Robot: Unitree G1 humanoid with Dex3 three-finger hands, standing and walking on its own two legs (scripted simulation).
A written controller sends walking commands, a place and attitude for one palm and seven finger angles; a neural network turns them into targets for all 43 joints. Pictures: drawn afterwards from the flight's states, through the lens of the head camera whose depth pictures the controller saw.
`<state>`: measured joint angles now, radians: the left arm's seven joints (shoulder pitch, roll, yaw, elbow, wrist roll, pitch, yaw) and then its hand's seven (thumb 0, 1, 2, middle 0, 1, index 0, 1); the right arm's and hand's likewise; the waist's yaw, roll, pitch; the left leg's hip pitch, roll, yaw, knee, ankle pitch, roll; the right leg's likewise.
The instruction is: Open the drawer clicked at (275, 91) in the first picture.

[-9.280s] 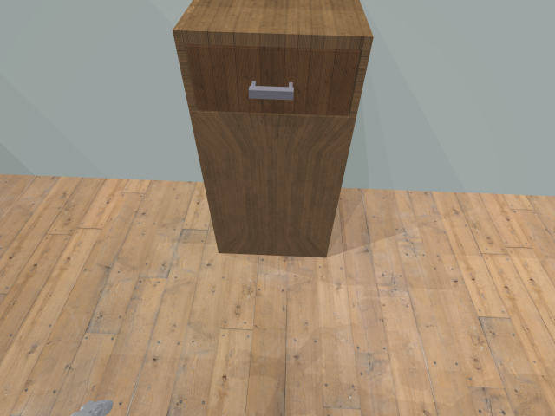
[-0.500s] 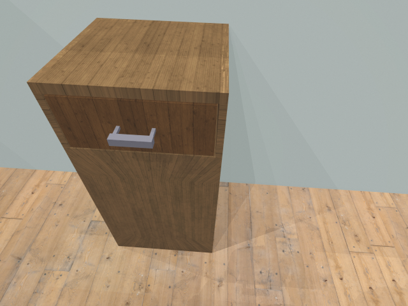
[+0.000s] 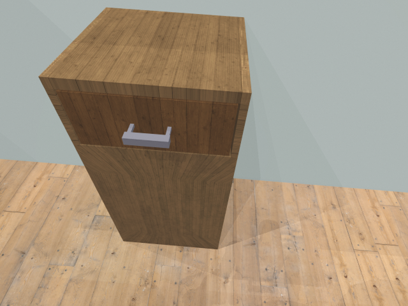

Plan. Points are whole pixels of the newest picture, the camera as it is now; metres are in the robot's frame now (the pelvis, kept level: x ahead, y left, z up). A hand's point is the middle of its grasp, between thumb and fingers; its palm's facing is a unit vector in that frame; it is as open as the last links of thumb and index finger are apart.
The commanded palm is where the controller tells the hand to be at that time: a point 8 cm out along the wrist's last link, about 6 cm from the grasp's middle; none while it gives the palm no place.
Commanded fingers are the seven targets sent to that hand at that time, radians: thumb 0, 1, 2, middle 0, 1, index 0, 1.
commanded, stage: come to a stop and stand still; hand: left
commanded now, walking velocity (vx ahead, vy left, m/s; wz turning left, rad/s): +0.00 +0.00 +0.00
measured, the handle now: (148, 134) +0.49 +0.18 +0.03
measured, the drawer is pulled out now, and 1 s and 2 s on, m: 0.00 0.00 0.00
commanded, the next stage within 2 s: look again from close up in 0.14 s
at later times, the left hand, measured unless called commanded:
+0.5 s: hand out of the picture -0.01 +0.18 -0.18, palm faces +0.01 -0.98 -0.21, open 7.4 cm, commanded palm none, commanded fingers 0.00 0.90 0.90 -0.20 -0.30 -0.20 -0.30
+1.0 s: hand out of the picture +0.10 +0.19 -0.11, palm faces -0.04 -0.86 -0.51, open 7.4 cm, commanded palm +0.11 +0.21 -0.05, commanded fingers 0.00 0.71 0.82 -0.21 -0.42 -0.21 -0.42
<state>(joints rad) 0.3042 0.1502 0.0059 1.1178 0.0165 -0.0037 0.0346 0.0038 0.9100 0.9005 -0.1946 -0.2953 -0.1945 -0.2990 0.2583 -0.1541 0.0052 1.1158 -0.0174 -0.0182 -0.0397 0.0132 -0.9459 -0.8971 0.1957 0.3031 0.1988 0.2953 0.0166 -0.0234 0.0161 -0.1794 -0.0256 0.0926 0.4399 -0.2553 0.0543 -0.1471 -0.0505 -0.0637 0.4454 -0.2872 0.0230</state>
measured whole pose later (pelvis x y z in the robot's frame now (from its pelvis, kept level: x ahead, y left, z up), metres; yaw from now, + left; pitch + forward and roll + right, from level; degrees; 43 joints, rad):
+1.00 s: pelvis -0.01 -0.02 -0.01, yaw -1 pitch +1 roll +2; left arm 0.47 0.26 -0.07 0.30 0.18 0.10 0.19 0.05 0.92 0.89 -0.21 -0.32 -0.20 -0.32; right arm 0.34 -0.20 0.00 0.92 0.04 -0.21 -0.09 0.02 -0.92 -0.90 0.20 0.30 0.20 0.30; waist 0.02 0.00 0.00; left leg -0.24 -0.02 0.11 0.50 -0.28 0.03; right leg -0.25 -0.06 -0.05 0.59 -0.35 0.00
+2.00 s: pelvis -0.01 -0.02 -0.01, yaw -2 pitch +3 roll +1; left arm 0.11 0.46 0.00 -0.10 0.92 0.07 0.21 0.00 -0.23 0.42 -0.30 -1.03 -0.30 -1.03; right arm 0.11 -0.27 -0.05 0.63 -0.01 0.13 -0.02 0.01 -0.90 -0.90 0.19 0.30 0.20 0.30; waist 0.08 0.08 -0.04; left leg -0.33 -0.02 0.03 0.58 -0.31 0.02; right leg -0.32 -0.02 -0.03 0.61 -0.35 -0.01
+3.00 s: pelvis -0.03 -0.02 +0.00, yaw -1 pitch -1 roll +0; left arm -0.20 0.53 -0.08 0.04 0.86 0.08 -0.12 0.00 -0.49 0.30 -0.31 -1.20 -0.31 -1.20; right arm 0.10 -0.27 0.02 0.63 0.02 0.12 -0.02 0.01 -0.90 -0.90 0.20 0.30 0.20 0.30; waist 0.08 0.10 0.02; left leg -0.21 -0.02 0.01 0.40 -0.18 0.02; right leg -0.19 -0.02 -0.05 0.43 -0.23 -0.01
